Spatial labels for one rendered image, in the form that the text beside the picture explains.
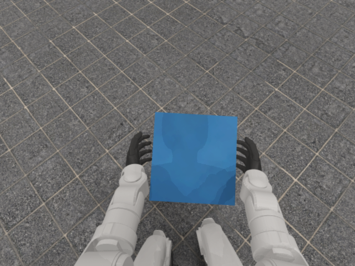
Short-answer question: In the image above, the robot left upper arm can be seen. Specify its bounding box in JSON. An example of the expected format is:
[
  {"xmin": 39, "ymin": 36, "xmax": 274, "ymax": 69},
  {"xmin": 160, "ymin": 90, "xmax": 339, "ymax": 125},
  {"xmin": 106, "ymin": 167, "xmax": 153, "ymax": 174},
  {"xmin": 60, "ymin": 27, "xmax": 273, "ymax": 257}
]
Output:
[{"xmin": 75, "ymin": 251, "xmax": 134, "ymax": 266}]

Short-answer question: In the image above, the left robot thigh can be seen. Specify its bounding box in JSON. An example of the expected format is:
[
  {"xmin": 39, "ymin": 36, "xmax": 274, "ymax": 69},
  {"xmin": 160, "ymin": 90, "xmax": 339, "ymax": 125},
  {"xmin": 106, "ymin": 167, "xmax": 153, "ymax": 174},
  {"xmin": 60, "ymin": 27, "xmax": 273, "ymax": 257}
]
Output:
[{"xmin": 133, "ymin": 235, "xmax": 172, "ymax": 266}]

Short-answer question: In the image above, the robot right forearm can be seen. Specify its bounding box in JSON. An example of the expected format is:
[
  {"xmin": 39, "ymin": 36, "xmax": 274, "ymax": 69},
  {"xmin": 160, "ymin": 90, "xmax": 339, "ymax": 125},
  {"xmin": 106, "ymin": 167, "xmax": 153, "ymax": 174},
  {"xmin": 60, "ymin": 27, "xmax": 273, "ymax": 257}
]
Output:
[{"xmin": 240, "ymin": 169, "xmax": 309, "ymax": 266}]

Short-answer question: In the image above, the robot left forearm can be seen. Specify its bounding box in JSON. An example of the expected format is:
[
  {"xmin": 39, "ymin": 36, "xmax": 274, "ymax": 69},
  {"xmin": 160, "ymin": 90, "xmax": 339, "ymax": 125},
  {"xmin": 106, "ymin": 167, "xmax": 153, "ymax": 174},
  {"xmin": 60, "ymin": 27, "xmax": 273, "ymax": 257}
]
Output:
[{"xmin": 74, "ymin": 164, "xmax": 149, "ymax": 266}]

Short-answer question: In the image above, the carton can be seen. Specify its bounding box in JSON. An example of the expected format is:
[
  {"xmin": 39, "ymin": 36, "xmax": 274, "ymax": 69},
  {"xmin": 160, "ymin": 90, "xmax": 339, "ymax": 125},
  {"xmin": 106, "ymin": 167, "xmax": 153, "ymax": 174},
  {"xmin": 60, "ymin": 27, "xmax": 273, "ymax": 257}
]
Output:
[{"xmin": 149, "ymin": 112, "xmax": 237, "ymax": 206}]

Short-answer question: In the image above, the robot left shin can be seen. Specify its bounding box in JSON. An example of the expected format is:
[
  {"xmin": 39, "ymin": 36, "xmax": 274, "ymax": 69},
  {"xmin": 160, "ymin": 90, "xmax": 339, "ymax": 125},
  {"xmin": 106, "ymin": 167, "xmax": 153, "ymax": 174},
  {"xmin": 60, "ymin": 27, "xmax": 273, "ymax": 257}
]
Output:
[{"xmin": 153, "ymin": 230, "xmax": 166, "ymax": 238}]

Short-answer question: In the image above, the robot left hand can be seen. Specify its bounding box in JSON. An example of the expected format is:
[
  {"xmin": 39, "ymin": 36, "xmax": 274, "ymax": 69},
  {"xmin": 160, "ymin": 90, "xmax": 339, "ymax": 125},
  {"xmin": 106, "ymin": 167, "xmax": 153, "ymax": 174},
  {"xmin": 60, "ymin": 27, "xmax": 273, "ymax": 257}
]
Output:
[{"xmin": 126, "ymin": 131, "xmax": 152, "ymax": 166}]

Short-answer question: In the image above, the robot right hand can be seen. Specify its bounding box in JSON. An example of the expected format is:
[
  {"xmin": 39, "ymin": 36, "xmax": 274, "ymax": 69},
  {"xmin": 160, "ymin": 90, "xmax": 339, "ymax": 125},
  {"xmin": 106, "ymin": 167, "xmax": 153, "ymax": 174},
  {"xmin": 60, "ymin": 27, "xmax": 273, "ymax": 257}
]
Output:
[{"xmin": 236, "ymin": 137, "xmax": 262, "ymax": 174}]

